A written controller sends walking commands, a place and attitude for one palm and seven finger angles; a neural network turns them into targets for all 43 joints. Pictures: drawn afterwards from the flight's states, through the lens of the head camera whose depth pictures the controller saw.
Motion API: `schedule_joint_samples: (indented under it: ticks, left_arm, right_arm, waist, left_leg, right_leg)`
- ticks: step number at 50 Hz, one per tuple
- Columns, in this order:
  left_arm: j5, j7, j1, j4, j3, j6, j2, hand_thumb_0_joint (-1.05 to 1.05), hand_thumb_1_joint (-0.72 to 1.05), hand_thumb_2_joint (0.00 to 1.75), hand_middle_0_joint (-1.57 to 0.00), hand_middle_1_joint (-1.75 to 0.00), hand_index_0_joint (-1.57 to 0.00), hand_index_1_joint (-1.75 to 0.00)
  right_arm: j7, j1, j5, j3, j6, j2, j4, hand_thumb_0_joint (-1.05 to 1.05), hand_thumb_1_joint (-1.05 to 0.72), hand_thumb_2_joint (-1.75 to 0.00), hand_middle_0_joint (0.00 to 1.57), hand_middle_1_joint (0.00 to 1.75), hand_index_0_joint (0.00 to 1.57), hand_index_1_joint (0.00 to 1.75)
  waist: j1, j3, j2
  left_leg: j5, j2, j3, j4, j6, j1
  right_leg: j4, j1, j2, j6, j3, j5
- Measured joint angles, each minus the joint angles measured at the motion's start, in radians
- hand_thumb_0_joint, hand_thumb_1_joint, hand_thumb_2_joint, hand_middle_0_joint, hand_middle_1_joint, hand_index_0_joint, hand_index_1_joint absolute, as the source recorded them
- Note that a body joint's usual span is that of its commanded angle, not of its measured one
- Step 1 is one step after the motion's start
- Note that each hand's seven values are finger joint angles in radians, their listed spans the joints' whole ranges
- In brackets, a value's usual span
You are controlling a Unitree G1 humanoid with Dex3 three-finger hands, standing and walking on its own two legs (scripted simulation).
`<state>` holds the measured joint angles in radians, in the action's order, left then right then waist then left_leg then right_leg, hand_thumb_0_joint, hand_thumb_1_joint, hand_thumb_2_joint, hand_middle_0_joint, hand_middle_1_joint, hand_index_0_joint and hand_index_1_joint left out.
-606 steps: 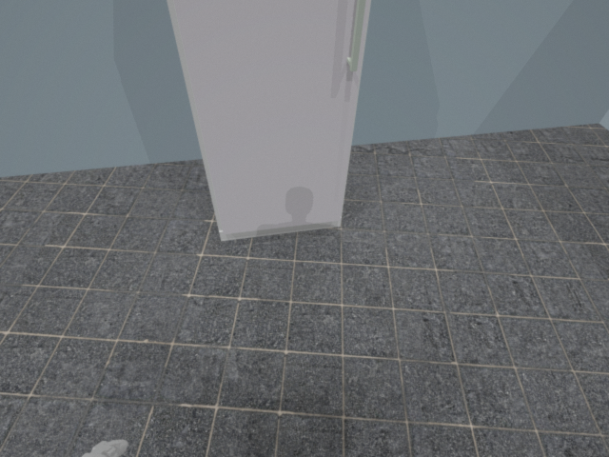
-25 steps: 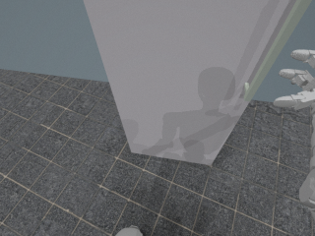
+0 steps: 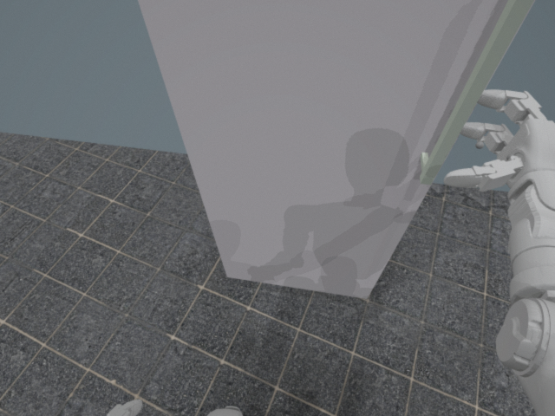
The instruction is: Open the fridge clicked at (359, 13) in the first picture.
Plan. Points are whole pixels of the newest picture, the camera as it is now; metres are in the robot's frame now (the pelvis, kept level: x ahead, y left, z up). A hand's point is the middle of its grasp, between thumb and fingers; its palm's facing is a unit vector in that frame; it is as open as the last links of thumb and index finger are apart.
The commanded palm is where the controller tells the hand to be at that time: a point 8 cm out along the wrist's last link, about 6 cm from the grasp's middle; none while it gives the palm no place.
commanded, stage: feel for the door with the fingertips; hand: right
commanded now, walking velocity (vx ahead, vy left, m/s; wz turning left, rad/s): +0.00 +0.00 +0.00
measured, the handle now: (467, 86) +0.54 -0.17 +0.20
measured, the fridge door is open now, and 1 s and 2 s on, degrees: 0 0 0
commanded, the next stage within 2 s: slide the fingers in behind the handle in 0.48 s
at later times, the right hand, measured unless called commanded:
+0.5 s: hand (475, 135) +0.50 -0.19 +0.15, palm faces +0.02 +1.00 +0.00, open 13.8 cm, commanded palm +0.47 -0.24 +0.15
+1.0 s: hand (464, 139) +0.49 -0.17 +0.15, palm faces +0.00 +1.00 +0.00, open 13.9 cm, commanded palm +0.46 -0.23 +0.15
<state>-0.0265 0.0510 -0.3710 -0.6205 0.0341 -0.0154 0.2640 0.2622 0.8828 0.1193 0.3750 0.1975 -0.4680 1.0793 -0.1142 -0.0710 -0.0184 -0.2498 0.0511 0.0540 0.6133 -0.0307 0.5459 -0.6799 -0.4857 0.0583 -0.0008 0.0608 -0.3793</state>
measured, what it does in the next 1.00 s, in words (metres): stands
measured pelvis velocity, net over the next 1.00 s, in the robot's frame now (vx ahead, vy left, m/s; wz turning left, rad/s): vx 0.00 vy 0.00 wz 0.00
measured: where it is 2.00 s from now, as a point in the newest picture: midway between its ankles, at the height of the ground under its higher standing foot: outside the picture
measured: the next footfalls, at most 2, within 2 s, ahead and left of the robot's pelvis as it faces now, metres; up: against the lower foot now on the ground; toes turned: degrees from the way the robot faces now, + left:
none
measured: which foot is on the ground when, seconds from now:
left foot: down 0.00-1.00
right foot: down 0.00-1.00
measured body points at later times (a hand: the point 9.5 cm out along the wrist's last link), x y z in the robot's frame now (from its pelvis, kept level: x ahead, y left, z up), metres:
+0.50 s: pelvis +0.00 +0.00 +0.00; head +0.07 +0.00 +0.44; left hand +0.00 +0.28 -0.12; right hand +0.49 -0.24 +0.15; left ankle +0.02 +0.14 -0.72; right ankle -0.03 -0.11 -0.72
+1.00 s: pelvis +0.00 +0.00 +0.00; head +0.06 +0.00 +0.44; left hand +0.01 +0.27 -0.12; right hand +0.48 -0.23 +0.15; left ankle +0.02 +0.14 -0.72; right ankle -0.03 -0.11 -0.72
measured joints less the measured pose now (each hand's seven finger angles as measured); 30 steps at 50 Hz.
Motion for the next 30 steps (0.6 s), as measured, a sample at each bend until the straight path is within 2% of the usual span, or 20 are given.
schedule_joint_samples:
  ticks: [9,17,30]
  left_arm:
    - [0.004,-0.002,-0.011,-0.021,-0.001,-0.001,0.007,0.0,0.91,0.9,-0.21,-0.3,-0.2,-0.3]
    - [0.01,-0.001,-0.034,-0.031,-0.01,0.003,0.02,0.0,0.91,0.9,-0.21,-0.3,-0.2,-0.3]
    - [0.012,-0.003,-0.061,-0.05,-0.01,0.004,0.02,0.0,0.91,0.9,-0.21,-0.3,-0.2,-0.3]
  right_arm:
    - [0.007,0.056,0.008,-0.02,0.006,-0.013,0.053,-0.01,0.5,-0.3,0.3,1.2,0.3,1.2]
    - [-0.004,0.085,-0.011,-0.008,0.012,-0.028,0.081,-0.01,0.5,-0.3,0.3,1.2,0.31,1.2]
    - [-0.007,0.105,-0.018,0.0,0.023,-0.055,0.116,-0.01,0.5,-0.3,0.32,1.21,0.32,1.23]
  waist:
    - [0.004,-0.002,-0.003]
    - [-0.017,0.003,0.0]
    - [-0.031,0.007,-0.005]
  left_leg:
    - [-0.004,0.005,0.008,0.008,-0.001,0.012]
    - [-0.004,0.003,0.008,0.015,0.001,0.034]
    - [0.004,-0.003,0.013,0.009,0.006,0.04]
  right_leg:
    - [-0.008,-0.017,-0.004,0.0,-0.009,-0.001]
    - [-0.018,-0.039,-0.002,-0.001,-0.01,-0.002]
    - [-0.02,-0.051,0.004,-0.004,-0.016,0.004]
